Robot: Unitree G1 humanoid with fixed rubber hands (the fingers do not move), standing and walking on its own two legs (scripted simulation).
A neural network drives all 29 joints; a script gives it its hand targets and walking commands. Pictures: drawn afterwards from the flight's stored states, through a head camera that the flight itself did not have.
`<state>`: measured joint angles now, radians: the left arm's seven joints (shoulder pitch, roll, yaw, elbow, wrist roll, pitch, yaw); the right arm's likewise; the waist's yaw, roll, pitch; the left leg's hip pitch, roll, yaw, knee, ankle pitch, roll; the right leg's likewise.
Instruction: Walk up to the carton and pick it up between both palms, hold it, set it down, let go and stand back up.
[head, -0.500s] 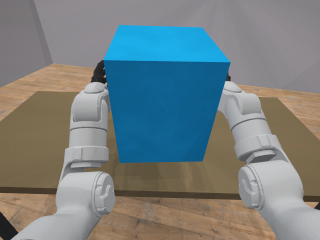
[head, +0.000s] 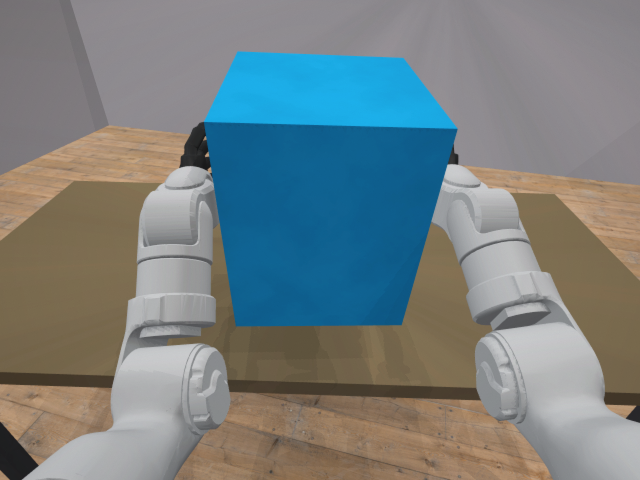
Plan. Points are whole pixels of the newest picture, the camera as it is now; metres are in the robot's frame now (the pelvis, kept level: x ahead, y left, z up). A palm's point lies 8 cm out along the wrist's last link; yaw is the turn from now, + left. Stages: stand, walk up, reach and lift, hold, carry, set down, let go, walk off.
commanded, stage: hold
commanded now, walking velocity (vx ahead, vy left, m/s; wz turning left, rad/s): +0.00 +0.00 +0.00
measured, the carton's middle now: (320, 190) +0.36 +0.01 +0.26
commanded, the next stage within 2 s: none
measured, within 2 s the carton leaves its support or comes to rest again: neither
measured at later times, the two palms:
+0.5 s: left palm (195, 184) +0.37 +0.16 +0.27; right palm (436, 181) +0.37 -0.14 +0.27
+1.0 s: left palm (194, 183) +0.37 +0.15 +0.27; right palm (438, 177) +0.37 -0.14 +0.27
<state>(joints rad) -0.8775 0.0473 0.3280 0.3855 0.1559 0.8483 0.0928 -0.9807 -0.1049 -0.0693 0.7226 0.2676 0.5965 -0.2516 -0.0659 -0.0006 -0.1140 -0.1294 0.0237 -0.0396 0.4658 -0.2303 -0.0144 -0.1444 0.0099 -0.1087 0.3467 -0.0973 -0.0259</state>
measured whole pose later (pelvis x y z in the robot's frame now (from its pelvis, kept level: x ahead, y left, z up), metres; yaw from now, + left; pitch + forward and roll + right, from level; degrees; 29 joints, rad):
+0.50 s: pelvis +0.00 +0.01 +0.00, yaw +0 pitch -6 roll -2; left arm -0.87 0.05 0.30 0.39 0.16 0.84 0.09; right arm -0.99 -0.11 -0.08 0.73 0.29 0.60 -0.26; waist -0.08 0.00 -0.11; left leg -0.14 0.01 -0.04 0.48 -0.24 0.00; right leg -0.14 0.00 -0.11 0.35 -0.10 -0.01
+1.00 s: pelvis +0.00 +0.00 +0.00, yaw +0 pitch -6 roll -1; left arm -0.87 0.04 0.32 0.37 0.16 0.85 0.10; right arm -0.99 -0.11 -0.07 0.73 0.28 0.60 -0.25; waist -0.07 -0.01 -0.11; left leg -0.13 0.02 -0.04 0.47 -0.23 -0.01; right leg -0.14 0.01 -0.11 0.34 -0.10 -0.02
